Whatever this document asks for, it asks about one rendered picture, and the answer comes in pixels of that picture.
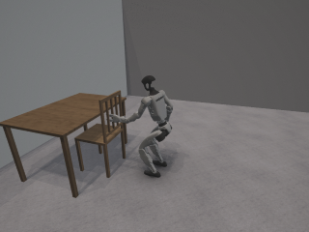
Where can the chair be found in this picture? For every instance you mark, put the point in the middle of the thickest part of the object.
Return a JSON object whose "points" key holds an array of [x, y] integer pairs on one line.
{"points": [[101, 134]]}

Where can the robot head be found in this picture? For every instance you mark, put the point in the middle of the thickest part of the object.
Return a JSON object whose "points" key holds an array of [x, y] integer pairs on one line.
{"points": [[148, 79]]}

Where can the right robot forearm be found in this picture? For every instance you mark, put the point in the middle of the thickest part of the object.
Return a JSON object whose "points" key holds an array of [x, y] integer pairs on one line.
{"points": [[168, 113]]}

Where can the table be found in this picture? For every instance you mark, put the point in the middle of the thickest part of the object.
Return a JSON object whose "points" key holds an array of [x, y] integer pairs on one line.
{"points": [[59, 119]]}

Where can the robot right upper arm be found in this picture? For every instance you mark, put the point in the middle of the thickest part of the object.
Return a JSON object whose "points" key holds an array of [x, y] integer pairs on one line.
{"points": [[169, 106]]}

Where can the robot left upper arm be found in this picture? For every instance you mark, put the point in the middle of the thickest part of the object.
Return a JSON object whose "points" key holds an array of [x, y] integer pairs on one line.
{"points": [[143, 104]]}

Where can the left robot forearm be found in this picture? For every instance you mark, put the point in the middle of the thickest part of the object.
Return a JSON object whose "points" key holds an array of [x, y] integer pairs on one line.
{"points": [[129, 119]]}

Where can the robot torso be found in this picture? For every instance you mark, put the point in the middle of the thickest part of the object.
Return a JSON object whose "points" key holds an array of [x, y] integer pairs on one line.
{"points": [[158, 112]]}

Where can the robot left hand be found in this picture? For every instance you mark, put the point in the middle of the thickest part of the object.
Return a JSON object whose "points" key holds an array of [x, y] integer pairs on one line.
{"points": [[115, 118]]}

